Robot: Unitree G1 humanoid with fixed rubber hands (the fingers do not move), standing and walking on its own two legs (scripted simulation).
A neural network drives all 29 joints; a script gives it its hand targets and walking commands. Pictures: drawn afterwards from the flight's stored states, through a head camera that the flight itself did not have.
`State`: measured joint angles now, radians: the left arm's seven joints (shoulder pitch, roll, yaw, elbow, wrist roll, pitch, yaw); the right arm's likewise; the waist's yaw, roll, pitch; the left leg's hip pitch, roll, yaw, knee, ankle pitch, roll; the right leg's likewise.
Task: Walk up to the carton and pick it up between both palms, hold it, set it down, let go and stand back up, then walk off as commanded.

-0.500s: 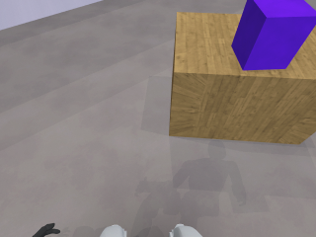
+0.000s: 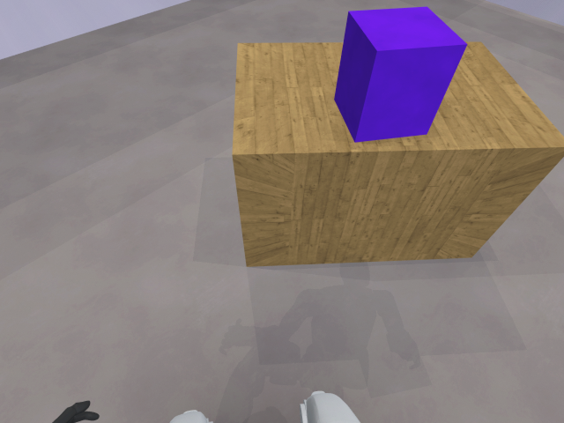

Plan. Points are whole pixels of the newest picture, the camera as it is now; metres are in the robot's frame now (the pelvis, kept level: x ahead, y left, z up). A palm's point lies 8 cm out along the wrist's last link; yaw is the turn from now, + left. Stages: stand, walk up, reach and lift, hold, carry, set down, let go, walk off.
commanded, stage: walk up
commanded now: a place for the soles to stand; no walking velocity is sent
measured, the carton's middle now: (389, 76) +0.92 -0.27 -0.01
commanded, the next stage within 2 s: none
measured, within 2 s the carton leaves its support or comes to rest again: neither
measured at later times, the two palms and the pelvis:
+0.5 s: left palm out of the picture +0.14 +0.21 -0.11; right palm out of the picture +0.09 -0.39 -0.10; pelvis +0.05 -0.08 +0.00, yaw -1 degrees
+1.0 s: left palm (178, 422) +0.15 +0.15 -0.11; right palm out of the picture +0.12 -0.44 -0.11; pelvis +0.08 -0.13 +0.01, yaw -1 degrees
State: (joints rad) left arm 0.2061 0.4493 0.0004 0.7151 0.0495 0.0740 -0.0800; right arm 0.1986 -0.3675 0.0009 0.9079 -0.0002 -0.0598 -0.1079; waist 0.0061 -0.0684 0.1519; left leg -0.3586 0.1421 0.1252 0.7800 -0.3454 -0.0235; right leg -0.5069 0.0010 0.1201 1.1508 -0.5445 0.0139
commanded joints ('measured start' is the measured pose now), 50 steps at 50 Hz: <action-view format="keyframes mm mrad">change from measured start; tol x32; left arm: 1 149 179 158 -16 7 -29 -15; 50 -96 180 107 85 -62 -97 89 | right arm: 1 23 -462 -168 -50 -34 -31 -2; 21 409 -386 -161 88 -34 -43 -27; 32 -39 -392 -134 -53 -26 -28 30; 50 117 -247 -86 40 -6 -11 43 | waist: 1 63 221 -177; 4 160 -350 -130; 30 -8 284 -97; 34 106 -281 -211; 50 -51 -57 -185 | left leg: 1 -137 159 -80 -102 147 164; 5 -428 -143 -262 518 -319 71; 19 81 -102 -75 -78 -63 99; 23 337 386 -750 -360 176 399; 31 68 200 -245 -202 361 234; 36 -358 -155 -273 463 -276 54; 50 60 -106 -147 -115 3 72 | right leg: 1 377 -57 -147 -444 114 -43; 4 255 -199 637 -952 27 -129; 20 86 -70 88 -358 886 -82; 22 -215 45 2 83 -28 24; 25 -297 -57 135 194 -41 -9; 32 359 -45 -132 -505 206 -47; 34 418 -218 494 -838 246 -37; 50 217 -218 131 -526 666 -183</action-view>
